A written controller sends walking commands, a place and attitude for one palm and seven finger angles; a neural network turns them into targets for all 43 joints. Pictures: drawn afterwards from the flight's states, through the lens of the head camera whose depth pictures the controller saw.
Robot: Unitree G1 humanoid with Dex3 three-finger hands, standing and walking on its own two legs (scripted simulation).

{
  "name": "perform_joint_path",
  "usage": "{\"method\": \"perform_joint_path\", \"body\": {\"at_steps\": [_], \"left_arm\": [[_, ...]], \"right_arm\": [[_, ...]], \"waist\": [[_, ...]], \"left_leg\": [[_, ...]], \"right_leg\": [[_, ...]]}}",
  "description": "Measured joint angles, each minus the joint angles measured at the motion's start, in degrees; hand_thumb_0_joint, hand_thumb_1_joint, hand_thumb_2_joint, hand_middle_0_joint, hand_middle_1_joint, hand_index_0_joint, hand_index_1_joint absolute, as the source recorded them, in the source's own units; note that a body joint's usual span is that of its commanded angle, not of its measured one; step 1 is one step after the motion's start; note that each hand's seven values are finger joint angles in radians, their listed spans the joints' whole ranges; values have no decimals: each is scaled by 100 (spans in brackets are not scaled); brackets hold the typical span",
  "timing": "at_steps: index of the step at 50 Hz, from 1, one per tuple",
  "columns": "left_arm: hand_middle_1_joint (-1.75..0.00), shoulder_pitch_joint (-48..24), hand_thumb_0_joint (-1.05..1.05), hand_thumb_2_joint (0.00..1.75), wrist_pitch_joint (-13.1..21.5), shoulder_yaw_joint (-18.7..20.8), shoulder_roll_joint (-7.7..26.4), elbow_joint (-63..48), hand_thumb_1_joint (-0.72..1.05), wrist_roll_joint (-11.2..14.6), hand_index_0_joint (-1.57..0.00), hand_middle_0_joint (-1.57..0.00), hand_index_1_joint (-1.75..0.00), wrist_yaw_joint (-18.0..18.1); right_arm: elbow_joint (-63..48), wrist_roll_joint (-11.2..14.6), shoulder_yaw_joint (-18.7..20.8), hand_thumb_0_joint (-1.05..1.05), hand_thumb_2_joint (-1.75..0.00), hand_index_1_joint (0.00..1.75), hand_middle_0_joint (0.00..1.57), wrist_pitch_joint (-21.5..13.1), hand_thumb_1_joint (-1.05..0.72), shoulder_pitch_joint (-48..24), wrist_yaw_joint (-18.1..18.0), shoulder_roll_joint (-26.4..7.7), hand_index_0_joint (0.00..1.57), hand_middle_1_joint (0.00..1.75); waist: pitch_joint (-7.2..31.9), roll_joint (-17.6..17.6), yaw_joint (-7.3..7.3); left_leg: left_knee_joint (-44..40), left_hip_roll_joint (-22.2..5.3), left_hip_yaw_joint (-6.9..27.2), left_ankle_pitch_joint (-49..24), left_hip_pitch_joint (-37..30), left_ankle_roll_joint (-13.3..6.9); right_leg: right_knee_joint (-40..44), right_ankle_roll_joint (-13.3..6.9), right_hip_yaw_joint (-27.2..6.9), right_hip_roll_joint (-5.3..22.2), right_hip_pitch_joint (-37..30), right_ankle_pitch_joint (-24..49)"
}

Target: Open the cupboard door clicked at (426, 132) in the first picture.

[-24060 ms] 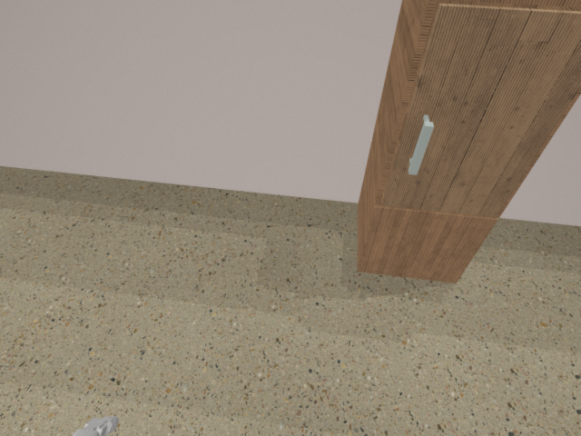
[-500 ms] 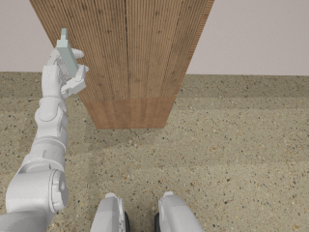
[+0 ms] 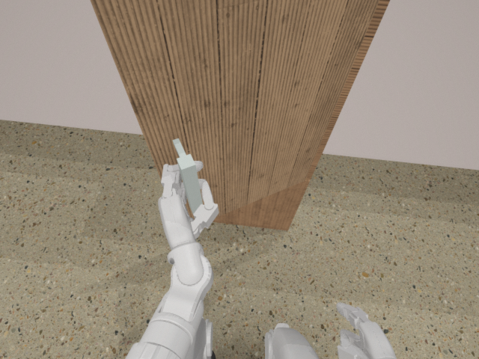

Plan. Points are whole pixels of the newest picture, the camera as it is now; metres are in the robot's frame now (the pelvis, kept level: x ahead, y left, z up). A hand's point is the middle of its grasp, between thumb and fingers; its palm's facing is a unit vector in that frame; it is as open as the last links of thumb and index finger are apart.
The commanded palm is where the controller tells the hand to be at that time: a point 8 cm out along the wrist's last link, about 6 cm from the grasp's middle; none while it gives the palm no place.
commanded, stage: pull the door open along its arc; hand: left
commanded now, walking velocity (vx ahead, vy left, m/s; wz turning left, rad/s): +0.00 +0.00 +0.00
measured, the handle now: (188, 179) +0.41 +0.11 +0.03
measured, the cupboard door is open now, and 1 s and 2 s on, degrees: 32 45 49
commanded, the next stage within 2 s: open thumb and fingers to let go in 0.26 s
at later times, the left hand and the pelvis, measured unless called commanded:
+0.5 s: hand (240, 235) +0.31 +0.01 +0.03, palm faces +0.30 -0.95 -0.01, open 5.9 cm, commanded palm +0.25 +0.06 +0.02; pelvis +0.00 -0.05 +0.00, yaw +3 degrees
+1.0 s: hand (235, 239) +0.31 +0.02 +0.02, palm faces +0.27 -0.96 -0.02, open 13.7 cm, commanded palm +0.26 +0.06 +0.02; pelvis +0.00 -0.03 +0.00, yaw +3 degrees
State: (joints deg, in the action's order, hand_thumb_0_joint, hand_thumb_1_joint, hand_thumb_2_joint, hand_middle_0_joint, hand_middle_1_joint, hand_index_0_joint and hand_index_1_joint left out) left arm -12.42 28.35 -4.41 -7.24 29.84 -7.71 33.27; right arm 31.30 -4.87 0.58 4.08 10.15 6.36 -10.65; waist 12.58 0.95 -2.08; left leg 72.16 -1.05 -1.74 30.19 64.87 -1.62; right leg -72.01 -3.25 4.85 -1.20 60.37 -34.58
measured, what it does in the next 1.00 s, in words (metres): stands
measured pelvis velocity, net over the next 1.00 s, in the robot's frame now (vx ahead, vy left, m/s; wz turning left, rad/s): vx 0.00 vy -0.03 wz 0.04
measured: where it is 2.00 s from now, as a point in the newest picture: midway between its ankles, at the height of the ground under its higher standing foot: outside the picture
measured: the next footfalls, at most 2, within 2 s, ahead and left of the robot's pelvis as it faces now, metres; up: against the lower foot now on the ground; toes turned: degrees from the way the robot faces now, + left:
none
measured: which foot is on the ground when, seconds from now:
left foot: down 0.00-1.00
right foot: down 0.00-1.00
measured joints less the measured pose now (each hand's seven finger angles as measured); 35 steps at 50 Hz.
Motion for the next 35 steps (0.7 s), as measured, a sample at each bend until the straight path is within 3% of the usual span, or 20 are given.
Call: {"method": "perform_joint_path", "body": {"at_steps": [6,16,23,27,35], "left_arm": [[-131,553,1,77,-166,-551,-14,-277,70,-12,-31,-29,-131,5],[-130,1547,1,73,-345,-1229,182,-902,68,45,-35,-29,-133,-204],[-132,1242,-1,78,-182,-953,103,-739,66,45,-39,-34,-134,-78],[-132,1160,0,76,-206,-784,74,-861,61,109,-42,-37,-133,-183],[-128,1346,1,62,-250,-778,93,-1045,25,204,-41,-36,-128,-361]], "right_arm": [[93,28,-94,0,-90,30,20,-186,-91,-26,-132,159,20,30],[73,80,-199,1,-90,30,20,-584,-91,2,-216,152,20,30],[170,45,-147,1,-90,30,20,-746,-91,-186,-348,22,20,30],[183,38,-67,1,-90,30,20,-718,-91,-176,-367,-25,20,30],[186,79,-37,1,-90,30,20,-610,-91,13,-383,-39,19,30]], "waist": [[-27,-10,80],[44,7,1],[-3,-11,-6],[-16,-17,46],[-45,14,67]], "left_leg": [[-167,17,87,-91,-248,100],[-400,22,182,-157,-560,275],[-230,61,275,-133,-332,363],[-170,86,277,-123,-207,401],[-288,114,237,-140,-289,383]], "right_leg": [[115,-100,83,3,-247,31],[251,-256,168,-13,-534,10],[8,-342,267,25,-316,-109],[-105,-365,273,54,-175,-156],[-36,-352,216,71,-221,-158]]}}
